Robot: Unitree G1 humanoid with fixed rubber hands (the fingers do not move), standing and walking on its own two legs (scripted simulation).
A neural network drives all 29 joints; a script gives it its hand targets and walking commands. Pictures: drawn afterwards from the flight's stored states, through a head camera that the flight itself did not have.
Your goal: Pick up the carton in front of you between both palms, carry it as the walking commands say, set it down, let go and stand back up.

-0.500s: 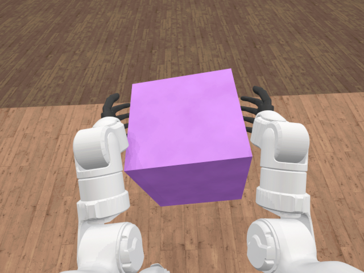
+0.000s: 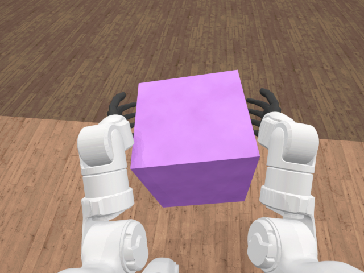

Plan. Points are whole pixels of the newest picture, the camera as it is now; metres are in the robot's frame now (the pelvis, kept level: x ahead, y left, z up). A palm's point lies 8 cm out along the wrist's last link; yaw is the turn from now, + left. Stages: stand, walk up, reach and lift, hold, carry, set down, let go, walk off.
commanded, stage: carry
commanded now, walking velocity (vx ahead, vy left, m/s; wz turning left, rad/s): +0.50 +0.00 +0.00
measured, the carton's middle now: (195, 146) +0.38 +0.03 +0.06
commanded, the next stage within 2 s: none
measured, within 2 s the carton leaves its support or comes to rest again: neither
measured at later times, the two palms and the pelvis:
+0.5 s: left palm (158, 25) +0.68 +0.15 +0.20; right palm (271, 29) +0.65 -0.15 +0.21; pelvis +0.30 +0.03 +0.04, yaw -1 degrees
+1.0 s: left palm out of the picture +0.99 +0.17 +0.24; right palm out of the picture +0.98 -0.12 +0.23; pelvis +0.62 +0.03 +0.07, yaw -1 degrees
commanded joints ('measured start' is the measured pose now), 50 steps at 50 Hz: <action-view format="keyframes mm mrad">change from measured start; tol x32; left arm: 1 -818 -934 -674 -128 -404 -42 -194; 50 -605 -833 -551 9 -248 -18 -180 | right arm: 1 -650 775 573 -19 210 -11 52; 50 -598 789 628 40 268 -9 68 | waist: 1 -41 -86 -425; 9 -161 -141 -417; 12 -232 314 -557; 27 -121 159 -398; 31 -6 -306 -540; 47 -160 -127 -418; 50 -230 308 -553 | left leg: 1 -256 45 -12 -91 28 -3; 9 407 -98 242 -678 170 23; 12 912 335 -780 -1003 64 275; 28 498 180 60 -699 728 63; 33 -269 -9 -59 186 -47 -2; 47 411 -95 248 -681 166 22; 50 905 340 -784 -1007 59 275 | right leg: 1 531 -287 421 -193 273 -177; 10 124 -161 -5 208 672 -11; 12 -360 71 78 757 -108 72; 14 -476 1 161 923 -86 27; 28 196 87 -148 6 144 -6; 31 676 -341 843 -267 61 -264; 44 350 -226 176 -237 324 -128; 48 113 -159 -10 226 633 -7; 50 -371 69 81 764 -108 73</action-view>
